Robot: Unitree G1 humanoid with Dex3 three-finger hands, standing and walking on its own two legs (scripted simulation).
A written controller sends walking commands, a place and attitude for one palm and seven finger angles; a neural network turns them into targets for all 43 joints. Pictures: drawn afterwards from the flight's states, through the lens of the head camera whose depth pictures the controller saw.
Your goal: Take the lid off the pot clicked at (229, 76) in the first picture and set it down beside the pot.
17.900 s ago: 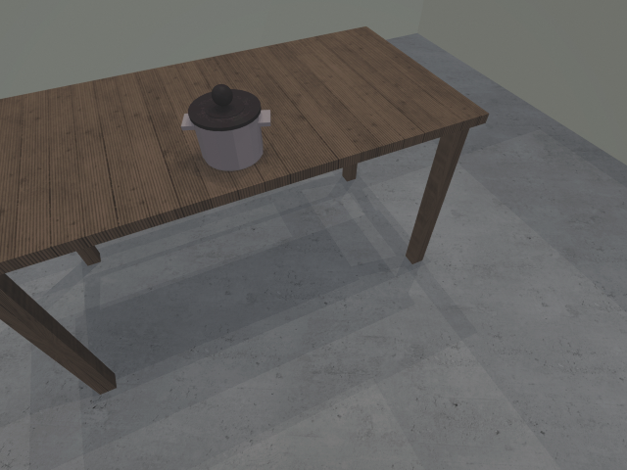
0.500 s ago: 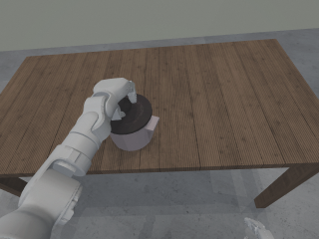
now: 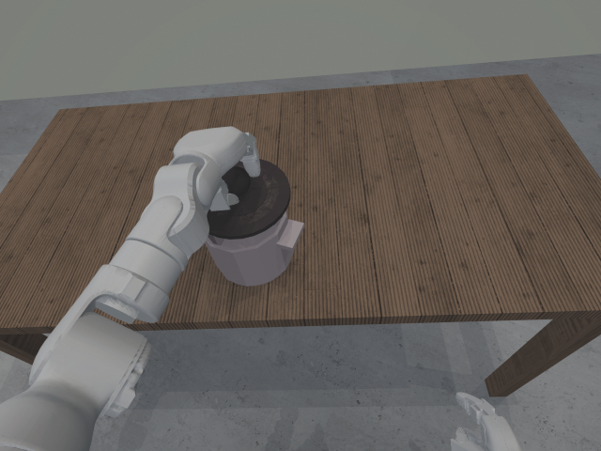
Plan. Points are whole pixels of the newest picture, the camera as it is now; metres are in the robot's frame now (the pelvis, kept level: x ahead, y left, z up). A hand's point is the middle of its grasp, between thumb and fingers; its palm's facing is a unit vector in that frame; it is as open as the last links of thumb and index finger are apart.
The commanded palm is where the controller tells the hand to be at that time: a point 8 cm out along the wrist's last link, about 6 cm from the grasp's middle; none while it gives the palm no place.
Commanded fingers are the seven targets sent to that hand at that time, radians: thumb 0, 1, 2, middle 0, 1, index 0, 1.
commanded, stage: lift the lid straight up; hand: left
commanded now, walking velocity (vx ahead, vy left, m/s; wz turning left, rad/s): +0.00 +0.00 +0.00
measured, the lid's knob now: (235, 181) +0.47 +0.11 +0.09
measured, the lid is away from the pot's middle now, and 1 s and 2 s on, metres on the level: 0.01 0.01 0.07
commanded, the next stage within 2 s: move the lid sideways beside the pot in 1.32 s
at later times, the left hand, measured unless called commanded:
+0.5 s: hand (215, 168) +0.43 +0.11 +0.16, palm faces -0.25 -0.06 -0.97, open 7.7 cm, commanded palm +0.42 +0.13 +0.24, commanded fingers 0.00 0.65 1.01 -0.96 -1.06 -0.83 -1.02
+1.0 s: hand (202, 138) +0.44 +0.12 +0.20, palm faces -0.22 -0.07 -0.97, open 7.7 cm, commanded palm +0.42 +0.13 +0.28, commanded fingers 0.00 0.65 1.01 -0.96 -1.06 -0.83 -1.02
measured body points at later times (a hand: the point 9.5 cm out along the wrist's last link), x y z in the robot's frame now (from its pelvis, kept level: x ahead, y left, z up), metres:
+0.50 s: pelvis -0.01 +0.00 +0.00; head +0.02 -0.05 +0.45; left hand +0.44 +0.11 +0.21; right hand +0.15 -0.24 -0.13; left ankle -0.01 +0.15 -0.74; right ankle -0.02 -0.16 -0.74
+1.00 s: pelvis -0.01 +0.00 +0.00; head +0.02 -0.04 +0.45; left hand +0.45 +0.12 +0.25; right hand +0.14 -0.25 -0.12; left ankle -0.01 +0.15 -0.74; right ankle -0.02 -0.16 -0.74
